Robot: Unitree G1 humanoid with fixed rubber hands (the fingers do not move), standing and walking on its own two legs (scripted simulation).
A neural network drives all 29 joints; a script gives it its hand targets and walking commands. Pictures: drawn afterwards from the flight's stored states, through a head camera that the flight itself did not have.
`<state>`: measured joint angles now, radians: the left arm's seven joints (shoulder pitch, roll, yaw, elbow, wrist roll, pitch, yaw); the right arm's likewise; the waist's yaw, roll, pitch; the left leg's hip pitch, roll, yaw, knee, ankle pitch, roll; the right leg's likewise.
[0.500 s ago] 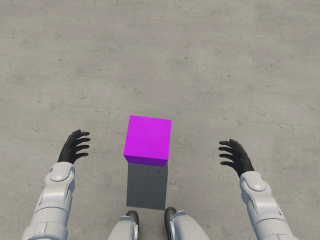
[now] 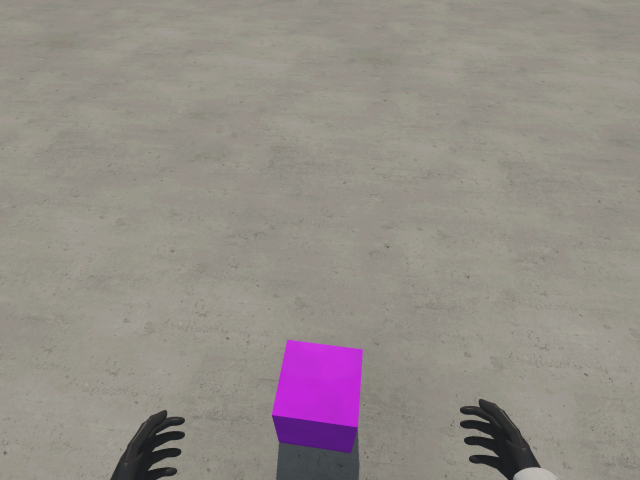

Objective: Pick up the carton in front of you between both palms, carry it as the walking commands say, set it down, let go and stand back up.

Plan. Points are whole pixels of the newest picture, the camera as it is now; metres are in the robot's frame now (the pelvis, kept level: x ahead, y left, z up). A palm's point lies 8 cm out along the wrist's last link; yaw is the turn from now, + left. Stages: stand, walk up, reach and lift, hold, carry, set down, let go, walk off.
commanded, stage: let go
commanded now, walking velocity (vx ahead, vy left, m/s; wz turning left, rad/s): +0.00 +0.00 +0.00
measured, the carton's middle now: (319, 397) +0.45 +0.00 -0.65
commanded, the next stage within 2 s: stand in 0.32 s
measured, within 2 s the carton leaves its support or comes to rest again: neither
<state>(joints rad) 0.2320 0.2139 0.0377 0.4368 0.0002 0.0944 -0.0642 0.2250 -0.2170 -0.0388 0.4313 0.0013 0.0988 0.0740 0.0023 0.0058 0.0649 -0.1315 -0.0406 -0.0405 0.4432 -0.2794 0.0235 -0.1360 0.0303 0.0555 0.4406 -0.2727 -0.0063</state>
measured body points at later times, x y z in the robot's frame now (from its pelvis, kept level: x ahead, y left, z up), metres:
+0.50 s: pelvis +0.00 -0.01 -0.01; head -0.01 -0.02 +0.44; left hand +0.14 +0.27 -0.09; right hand +0.16 -0.28 -0.09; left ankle -0.03 +0.10 -0.74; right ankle -0.02 -0.12 -0.74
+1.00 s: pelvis -0.01 -0.02 +0.00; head -0.01 -0.03 +0.45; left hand +0.11 +0.26 -0.10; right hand +0.12 -0.30 -0.11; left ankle -0.03 +0.10 -0.74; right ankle -0.02 -0.12 -0.74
